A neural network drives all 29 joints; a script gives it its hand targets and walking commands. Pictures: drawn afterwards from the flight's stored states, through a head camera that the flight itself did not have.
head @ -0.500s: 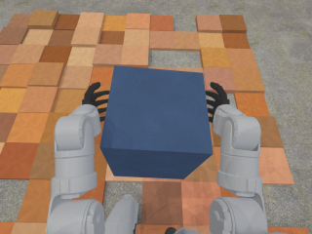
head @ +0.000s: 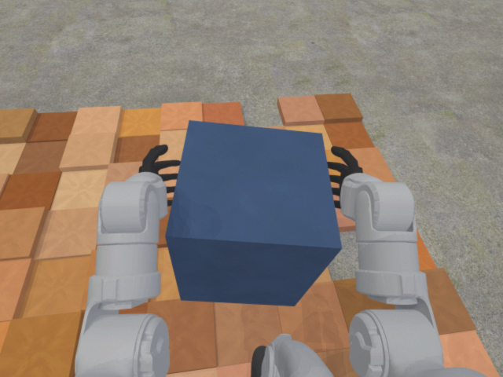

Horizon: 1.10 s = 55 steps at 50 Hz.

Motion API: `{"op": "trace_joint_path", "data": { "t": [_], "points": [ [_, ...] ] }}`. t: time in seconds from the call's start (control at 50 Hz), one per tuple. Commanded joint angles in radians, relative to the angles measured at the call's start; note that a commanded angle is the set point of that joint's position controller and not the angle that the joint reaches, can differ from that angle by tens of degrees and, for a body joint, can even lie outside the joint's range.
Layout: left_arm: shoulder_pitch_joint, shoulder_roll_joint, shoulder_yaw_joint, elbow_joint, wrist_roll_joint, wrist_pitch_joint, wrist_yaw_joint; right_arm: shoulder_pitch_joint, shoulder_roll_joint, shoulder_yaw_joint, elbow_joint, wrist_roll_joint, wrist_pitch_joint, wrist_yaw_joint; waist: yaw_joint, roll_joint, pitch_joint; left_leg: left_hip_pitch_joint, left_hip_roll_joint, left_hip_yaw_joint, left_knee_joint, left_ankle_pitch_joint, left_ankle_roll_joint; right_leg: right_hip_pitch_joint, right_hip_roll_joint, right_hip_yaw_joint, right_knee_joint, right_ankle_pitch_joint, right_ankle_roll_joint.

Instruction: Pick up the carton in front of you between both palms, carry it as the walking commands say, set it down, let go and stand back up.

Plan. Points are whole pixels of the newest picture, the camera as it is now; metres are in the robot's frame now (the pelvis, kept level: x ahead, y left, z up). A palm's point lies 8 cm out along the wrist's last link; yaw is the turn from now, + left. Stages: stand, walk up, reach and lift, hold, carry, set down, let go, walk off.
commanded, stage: carry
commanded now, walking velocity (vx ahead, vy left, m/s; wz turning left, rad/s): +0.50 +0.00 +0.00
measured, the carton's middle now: (246, 222) +0.36 -0.01 +0.02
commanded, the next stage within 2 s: none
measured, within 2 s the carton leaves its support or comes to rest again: neither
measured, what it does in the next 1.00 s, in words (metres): climbs: left foot, then right foot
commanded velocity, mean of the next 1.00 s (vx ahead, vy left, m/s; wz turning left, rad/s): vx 0.50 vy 0.00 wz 0.00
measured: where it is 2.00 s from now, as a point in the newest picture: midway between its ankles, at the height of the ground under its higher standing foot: (250, 156)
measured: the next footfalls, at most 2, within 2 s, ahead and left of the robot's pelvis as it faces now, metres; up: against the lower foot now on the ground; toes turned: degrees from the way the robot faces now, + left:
left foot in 0.42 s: +0.42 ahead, +0.12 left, +0.06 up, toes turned +5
right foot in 0.86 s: +0.67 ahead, -0.08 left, +0.03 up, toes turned -7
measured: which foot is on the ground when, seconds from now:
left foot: down 0.00-0.02, up 0.04-0.40, down 0.42-0.86, up 0.88-1.00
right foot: down 0.00-0.44, up 0.46-0.84, down 0.86-1.00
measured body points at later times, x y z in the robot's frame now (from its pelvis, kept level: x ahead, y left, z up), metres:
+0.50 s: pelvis +0.31 +0.04 +0.06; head +0.32 +0.04 +0.51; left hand +0.69 +0.17 +0.18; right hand +0.67 -0.13 +0.17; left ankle +0.38 +0.12 -0.66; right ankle +0.18 -0.06 -0.60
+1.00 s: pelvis +0.60 -0.01 +0.05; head +0.62 -0.03 +0.50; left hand +0.97 +0.14 +0.15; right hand +0.97 -0.16 +0.13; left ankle +0.50 +0.12 -0.60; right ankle +0.63 -0.08 -0.69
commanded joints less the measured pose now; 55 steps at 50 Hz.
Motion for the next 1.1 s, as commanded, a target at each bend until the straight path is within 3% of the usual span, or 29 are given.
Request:
{"op": "trace_joint_path", "data": {
  "t": [0.0, 0.02, 0.06, 0.08, 0.12, 0.18, 0.22, 0.28, 0.34, 0.38, 0.4, 0.42, 0.44, 0.46, 0.48, 0.5, 0.54, 0.6, 0.66, 0.8, 0.84, 0.86, 0.88, 0.9, 0.92, 0.94, 0.98, 1.02, 1.08],
  "points": [
    [-0.694, -1.042, -0.629, -0.129, -0.426, -0.05, -0.217, -0.779, 1.17, 0.673, -0.166, 0.454, -0.033, 0.269, 0.134, -0.266, -0.731, -0.411, -0.088, -0.018, 0.669, 0.165, -0.046, 1.018, -0.325, 0.63, -0.277, 0.4, -0.174],
    [-0.671, -1.058, -0.644, -0.105, -0.453, -0.048, -0.226, -0.764, 1.128, 0.654, -0.149, 0.43, -0.025, 0.26, 0.145, -0.28, -0.811, -0.506, -0.142, -0.145, 0.943, 0.013, -0.034, 1.088, -0.379, 0.878, -0.311, 0.388, -0.304],
    [-0.738, -1.116, -0.693, -0.161, -0.538, -0.044, -0.254, -0.718, 1.094, 0.612, -0.15, 0.376, -0.033, 0.233, 0.133, -0.072, -0.666, -0.674, -0.047, -0.171, 0.967, 0.039, -0.004, 1.021, -0.329, 0.667, -0.254, 0.358, -0.22],
    [-0.785, -1.139, -0.716, -0.192, -0.571, -0.047, -0.265, -0.712, 1.077, 0.594, -0.165, 0.346, -0.036, 0.219, 0.12, -0.043, -0.599, -0.723, -0.021, -0.152, 0.907, 0.037, -0.003, 0.952, -0.301, 0.61, -0.265, 0.292, -0.177],
    [-0.833, -1.164, -0.74, -0.242, -0.603, -0.045, -0.272, -0.701, 1.047, 0.583, -0.194, 0.301, -0.037, 0.199, 0.093, -0.03, -0.554, -0.691, 0.017, -0.132, 0.775, 0.071, 0.0, 0.845, -0.27, 0.529, -0.298, 0.236, -0.132],
    [-0.845, -1.141, -0.733, -0.261, -0.614, -0.04, -0.277, -0.695, 1.018, 0.592, -0.224, 0.279, -0.036, 0.182, 0.101, -0.072, -0.533, -0.673, 0.03, -0.091, 0.54, 0.03, -0.015, 0.817, -0.283, 0.45, -0.327, 0.287, -0.147],
    [-0.805, -1.106, -0.713, -0.242, -0.601, -0.027, -0.279, -0.682, 1.003, 0.609, -0.219, 0.273, -0.027, 0.175, 0.109, -0.105, -0.523, -0.677, 0.032, -0.061, 0.398, 0.087, -0.028, 0.84, -0.279, 0.393, -0.341, 0.354, -0.152],
    [-0.719, -1.069, -0.678, -0.149, -0.554, -0.006, -0.288, -0.657, 0.995, 0.619, -0.173, 0.269, -0.01, 0.178, 0.103, -0.136, -0.477, -0.542, 0.002, 0.0, 0.114, 0.247, -0.04, 0.778, -0.225, 0.255, -0.379, 0.393, -0.1],
    [-0.658, -1.053, -0.637, -0.042, -0.503, 0.003, -0.299, -0.663, 1.011, 0.624, -0.109, 0.288, 0.005, 0.199, 0.079, -0.183, -0.427, -0.376, -0.052, 0.096, -0.108, 0.366, -0.037, 0.747, -0.202, 0.143, -0.366, 0.503, -0.038],
    [-0.626, -1.047, -0.608, 0.016, -0.468, 0.004, -0.299, -0.662, 1.04, 0.615, -0.051, 0.314, 0.009, 0.221, 0.004, -0.162, -0.484, -0.106, -0.074, 0.132, -0.229, 0.481, -0.011, 0.685, -0.164, 0.025, -0.153, 0.643, 0.024],
    [-0.629, -1.042, -0.595, 0.038, -0.449, 0.001, -0.299, -0.67, 1.057, 0.608, -0.027, 0.33, 0.007, 0.235, -0.038, -0.129, -0.51, 0.093, -0.002, 0.048, -0.204, 0.451, 0.003, 0.537, -0.148, 0.025, -0.009, 0.483, 0.051],
    [-0.634, -1.05, -0.579, 0.058, -0.441, 0.003, -0.299, -0.672, 1.041, 0.588, 0.001, 0.332, 0.001, 0.245, -0.042, 0.113, -0.589, 0.309, 0.225, -0.358, -0.212, 0.447, 0.118, 0.277, -0.06, 0.025, 0.24, 0.169, 0.094],
    [-0.645, -1.062, -0.561, 0.075, -0.43, 0.002, -0.298, -0.676, 1.066, 0.584, 0.022, 0.348, -0.006, 0.254, -0.039, 0.285, -0.564, 0.4, 0.319, -0.613, -0.282, 0.515, 0.222, 0.05, 0.05, 0.079, 0.433, -0.308, 0.096],
    [-0.668, -1.075, -0.557, 0.07, -0.421, -0.006, -0.292, -0.714, 1.1, 0.587, 0.0, 0.375, -0.01, 0.266, -0.031, 0.209, -0.532, 0.385, 0.324, -0.576, -0.266, 0.528, 0.23, -0.027, 0.0, 0.163, 0.499, -0.332, 0.065],
    [-0.698, -1.074, -0.55, 0.046, -0.42, -0.013, -0.284, -0.773, 1.143, 0.606, -0.022, 0.409, -0.016, 0.275, -0.031, 0.088, -0.49, 0.313, 0.304, -0.512, -0.26, 0.564, 0.206, -0.037, -0.032, 0.181, 0.465, -0.284, 0.057],
    [-0.723, -1.086, -0.549, 0.023, -0.422, -0.019, -0.273, -0.835, 1.175, 0.621, -0.057, 0.442, -0.022, 0.281, -0.024, 0.041, -0.456, 0.251, 0.296, -0.462, -0.273, 0.555, 0.176, -0.033, -0.058, 0.181, 0.398, -0.242, 0.054],
    [-0.746, -1.085, -0.546, -0.027, -0.42, -0.024, -0.248, -0.906, 1.211, 0.64, -0.11, 0.493, -0.028, 0.284, -0.017, 0.054, -0.454, 0.187, 0.271, -0.37, -0.316, 0.491, 0.142, 0.028, -0.075, 0.173, 0.254, -0.206, 0.064],
    [-0.757, -1.071, -0.561, -0.088, -0.428, -0.018, -0.215, -0.908, 1.198, 0.632, -0.15, 0.511, -0.021, 0.273, -0.021, 0.108, -0.476, 0.189, 0.263, -0.294, -0.346, 0.52, 0.157, 0.057, -0.066, 0.132, 0.09, -0.172, 0.085],
    [-0.733, -1.048, -0.57, -0.106, -0.422, 0.0, -0.197, -0.853, 1.16, 0.615, -0.147, 0.489, -0.003, 0.261, -0.025, 0.122, -0.482, 0.221, 0.23, -0.196, -0.331, 0.613, 0.133, 0.089, -0.066, 0.103, -0.052, 0.011, 0.094],
    [-0.688, -1.065, -0.573, 0.018, -0.433, 0.021, -0.25, -0.729, 1.117, 0.577, -0.027, 0.39, 0.002, 0.254, -0.037, 0.127, -0.415, 0.285, 0.146, -0.046, -0.177, 0.763, 0.057, 0.228, -0.021, 0.032, -0.403, 0.244, 0.08],
    [-0.676, -1.08, -0.552, 0.067, -0.433, 0.015, -0.271, -0.722, 1.119, 0.573, -0.001, 0.382, -0.007, 0.254, 0.022, 0.069, -0.459, 0.114, 0.106, 0.026, 0.048, 0.726, 0.0, 0.548, -0.033, -0.002, -0.446, 0.288, 0.057],
    [-0.643, -1.08, -0.53, 0.09, -0.428, 0.011, -0.281, -0.741, 1.113, 0.571, -0.002, 0.381, -0.012, 0.254, 0.082, -0.004, -0.492, -0.101, 0.077, 0.031, 0.221, 0.486, -0.024, 0.767, -0.135, 0.101, -0.368, 0.352, 0.06],
    [-0.644, -1.062, -0.51, 0.109, -0.423, 0.007, -0.285, -0.741, 1.149, 0.574, 0.011, 0.382, -0.007, 0.256, 0.052, -0.24, -0.522, -0.368, 0.005, 0.01, 0.374, -0.025, -0.046, 1.005, -0.331, 0.354, -0.229, 0.753, 0.01],
    [-0.634, -1.042, -0.507, 0.119, -0.418, 0.002, -0.284, -0.737, 1.173, 0.57, 0.024, 0.386, -0.002, 0.255, 0.087, -0.334, -0.567, -0.618, -0.065, -0.025, 0.56, -0.088, -0.056, 1.156, -0.409, 0.579, -0.299, 0.46, -0.145],
    [-0.619, -1.089, -0.514, 0.095, -0.436, -0.003, -0.289, -0.75, 1.174, 0.575, -0.013, 0.385, -0.004, 0.252, 0.095, -0.274, -0.541, -0.689, -0.011, -0.062, 0.595, -0.062, -0.042, 1.096, -0.402, 0.602, -0.37, 0.241, -0.148],
    [-0.636, -1.124, -0.52, 0.047, -0.45, -0.006, -0.295, -0.765, 1.192, 0.586, -0.041, 0.388, -0.005, 0.246, 0.08, -0.159, -0.5, -0.674, 0.015, -0.075, 0.548, 0.005, -0.038, 1.005, -0.367, 0.555, -0.422, 0.199, -0.114],
    [-0.681, -1.168, -0.555, -0.064, -0.479, -0.008, -0.298, -0.75, 1.237, 0.604, -0.113, 0.397, -0.007, 0.238, 0.073, -0.125, -0.475, -0.632, 0.062, -0.076, 0.466, 0.118, -0.057, 0.916, -0.352, 0.438, -0.445, 0.328, -0.097],
    [-0.642, -1.194, -0.584, -0.148, -0.489, -0.007, -0.299, -0.68, 1.254, 0.62, -0.171, 0.387, -0.011, 0.227, 0.067, -0.123, -0.483, -0.598, 0.05, -0.036, 0.39, 0.155, -0.071, 0.894, -0.301, 0.333, -0.463, 0.325, -0.081],
    [-0.515, -1.201, -0.637, -0.243, -0.48, -0.008, -0.303, -0.547, 1.252, 0.665, -0.267, 0.351, -0.021, 0.215, 0.068, -0.135, -0.477, -0.639, 0.053, -0.008, 0.253, 0.197, -0.081, 0.959, -0.281, 0.268, -0.473, 0.406, -0.08]
  ]
}}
